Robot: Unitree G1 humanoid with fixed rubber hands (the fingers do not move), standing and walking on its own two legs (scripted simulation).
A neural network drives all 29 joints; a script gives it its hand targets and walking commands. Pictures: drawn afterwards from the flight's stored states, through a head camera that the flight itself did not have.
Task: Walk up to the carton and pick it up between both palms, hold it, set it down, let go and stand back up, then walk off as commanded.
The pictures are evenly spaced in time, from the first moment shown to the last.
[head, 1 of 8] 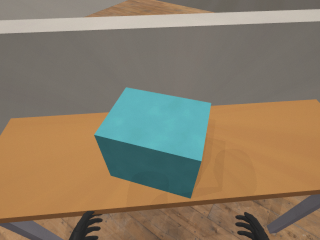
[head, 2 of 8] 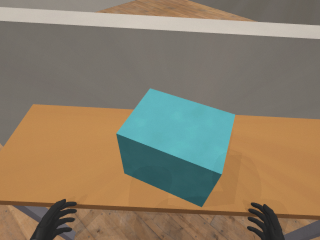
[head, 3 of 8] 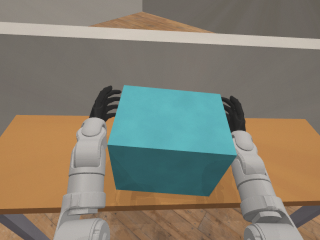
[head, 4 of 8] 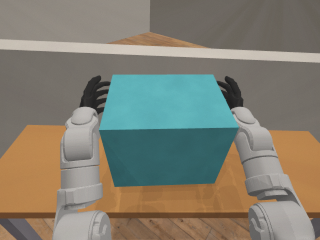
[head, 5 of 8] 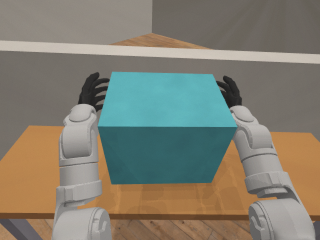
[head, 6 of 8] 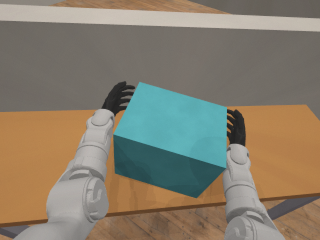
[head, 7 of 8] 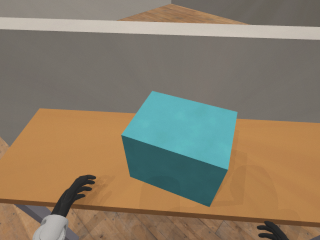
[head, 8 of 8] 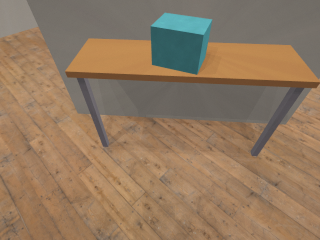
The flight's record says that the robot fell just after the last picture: no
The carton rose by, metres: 0.16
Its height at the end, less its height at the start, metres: +0.00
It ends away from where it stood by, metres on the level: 0.02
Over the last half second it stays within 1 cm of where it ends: yes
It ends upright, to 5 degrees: yes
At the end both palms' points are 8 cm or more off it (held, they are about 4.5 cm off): yes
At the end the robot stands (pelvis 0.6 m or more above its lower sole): yes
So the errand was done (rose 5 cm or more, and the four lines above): yes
